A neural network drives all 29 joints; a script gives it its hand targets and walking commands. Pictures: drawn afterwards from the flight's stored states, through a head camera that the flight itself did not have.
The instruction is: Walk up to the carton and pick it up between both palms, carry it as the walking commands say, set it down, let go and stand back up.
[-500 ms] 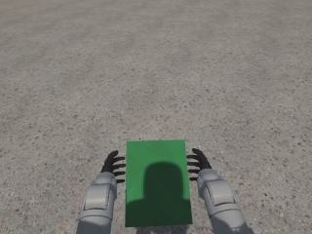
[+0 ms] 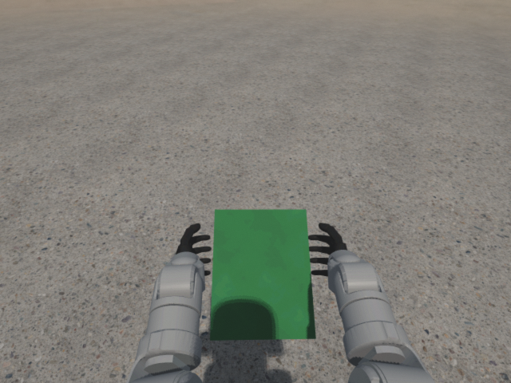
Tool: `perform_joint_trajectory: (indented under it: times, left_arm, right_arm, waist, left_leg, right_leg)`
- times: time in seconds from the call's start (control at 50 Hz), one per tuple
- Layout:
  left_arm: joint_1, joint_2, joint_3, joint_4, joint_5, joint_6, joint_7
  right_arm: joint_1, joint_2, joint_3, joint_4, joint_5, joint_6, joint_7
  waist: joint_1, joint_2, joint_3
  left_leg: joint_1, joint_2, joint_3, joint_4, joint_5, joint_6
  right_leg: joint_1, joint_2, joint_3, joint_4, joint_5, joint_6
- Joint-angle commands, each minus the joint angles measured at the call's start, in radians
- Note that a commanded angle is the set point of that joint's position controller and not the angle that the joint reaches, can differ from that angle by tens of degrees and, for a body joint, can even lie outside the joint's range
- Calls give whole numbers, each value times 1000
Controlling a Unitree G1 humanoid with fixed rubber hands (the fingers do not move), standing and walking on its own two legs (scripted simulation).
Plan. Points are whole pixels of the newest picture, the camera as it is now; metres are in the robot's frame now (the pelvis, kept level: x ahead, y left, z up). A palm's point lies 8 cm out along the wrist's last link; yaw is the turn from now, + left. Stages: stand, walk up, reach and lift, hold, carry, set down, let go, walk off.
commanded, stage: set down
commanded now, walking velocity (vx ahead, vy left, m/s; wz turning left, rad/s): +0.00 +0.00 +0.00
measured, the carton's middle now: (259, 275) +0.36 +0.04 -0.06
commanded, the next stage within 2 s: none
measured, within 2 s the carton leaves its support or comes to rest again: neither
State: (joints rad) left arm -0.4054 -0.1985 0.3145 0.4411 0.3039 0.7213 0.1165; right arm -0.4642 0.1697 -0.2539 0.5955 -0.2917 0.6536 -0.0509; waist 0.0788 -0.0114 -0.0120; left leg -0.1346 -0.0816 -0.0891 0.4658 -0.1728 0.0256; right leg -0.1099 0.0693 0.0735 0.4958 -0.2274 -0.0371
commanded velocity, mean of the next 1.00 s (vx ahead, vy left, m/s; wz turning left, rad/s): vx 0.00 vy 0.00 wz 0.00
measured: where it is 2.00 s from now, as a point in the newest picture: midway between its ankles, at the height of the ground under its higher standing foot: outside the picture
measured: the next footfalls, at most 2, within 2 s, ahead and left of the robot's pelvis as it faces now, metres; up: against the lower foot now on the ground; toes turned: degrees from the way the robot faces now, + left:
none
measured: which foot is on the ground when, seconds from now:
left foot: down 0.00-1.00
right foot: down 0.00-1.00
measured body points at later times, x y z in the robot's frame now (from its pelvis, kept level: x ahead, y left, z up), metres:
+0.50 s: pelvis +0.00 -0.02 -0.01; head -0.01 -0.03 +0.44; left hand +0.30 +0.15 -0.02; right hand +0.33 -0.11 -0.02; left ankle +0.06 +0.10 -0.74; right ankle +0.04 -0.10 -0.74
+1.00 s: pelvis -0.02 -0.02 -0.06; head +0.12 -0.01 +0.37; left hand +0.32 +0.17 -0.12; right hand +0.35 -0.09 -0.13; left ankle +0.06 +0.10 -0.74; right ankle +0.04 -0.10 -0.74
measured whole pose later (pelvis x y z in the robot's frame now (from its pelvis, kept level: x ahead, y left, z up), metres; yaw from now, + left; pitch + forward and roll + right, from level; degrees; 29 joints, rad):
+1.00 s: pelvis -0.02 -0.02 -0.06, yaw +0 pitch +17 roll +0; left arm -0.48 -0.19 0.42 0.62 0.27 0.15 0.13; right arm -0.54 0.19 -0.31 0.74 -0.27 0.11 -0.18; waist 0.10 -0.02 0.01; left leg -0.90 -0.08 -0.09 0.89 -0.28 -0.01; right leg -0.88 0.11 0.04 0.92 -0.33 -0.05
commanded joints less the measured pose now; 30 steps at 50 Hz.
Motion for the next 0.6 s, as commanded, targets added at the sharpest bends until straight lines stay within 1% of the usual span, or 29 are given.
perform_joint_trajectory:
  times: [0.0, 0.02, 0.04, 0.1, 0.22, 0.3, 0.36, 0.48, 0.58]
  left_arm:
    - [-495, -1219, -450, 80, -247, -44, -234]
    - [-507, -1222, -435, 96, -245, -53, -232]
    - [-510, -1219, -421, 103, -242, -64, -229]
    - [-521, -1197, -383, 137, -230, -96, -223]
    - [-513, -1132, -344, 174, -199, -169, -226]
    - [-505, -1082, -322, 208, -170, -224, -232]
    - [-500, -1039, -304, 234, -145, -273, -236]
    - [-527, -934, -266, 262, -107, -373, -244]
    - [-542, -841, -254, 260, -78, -452, -253]
  right_arm:
    - [-613, 1003, 422, 3, 255, -76, 318]
    - [-621, 986, 399, 4, 245, -89, 320]
    - [-635, 983, 396, -7, 241, -102, 320]
    - [-654, 959, 365, -1, 221, -137, 314]
    - [-627, 966, 336, 23, 173, -199, 276]
    - [-606, 975, 323, 55, 140, -242, 246]
    - [-587, 983, 315, 85, 115, -277, 221]
    - [-576, 982, 292, 155, 90, -357, 173]
    - [-545, 965, 276, 191, 54, -429, 131]
  waist:
    - [33, 110, -211]
    - [26, 106, -198]
    - [30, 98, -200]
    - [28, 85, -199]
    - [25, 47, -233]
    - [21, 28, -254]
    - [21, 12, -266]
    - [45, -4, -300]
    - [44, -12, -319]
  left_leg:
    - [15, 135, -157, -168, -179, -17]
    - [15, 136, -160, -165, -173, -17]
    - [25, 134, -154, -157, -153, -15]
    - [50, 126, -135, -128, -108, -15]
    - [93, 86, -75, -47, -2, -8]
    - [88, 61, -44, 5, 50, -2]
    - [51, 49, -31, 37, 64, 7]
    - [-57, 31, -16, 98, 50, 17]
    - [-163, 19, -2, 149, 32, 19]
  right_leg:
    - [85, -15, 54, 0, 26, -30]
    - [68, -15, 56, 2, 26, -32]
    - [56, -17, 60, 3, 33, -35]
    - [5, -20, 66, 2, 25, -42]
    - [-68, -30, 79, -17, 6, -50]
    - [-118, -37, 86, -26, -4, -50]
    - [-149, -41, 92, -19, 13, -43]
    - [-189, -49, 104, 6, 23, -23]
    - [-225, -53, 116, 29, 28, -5]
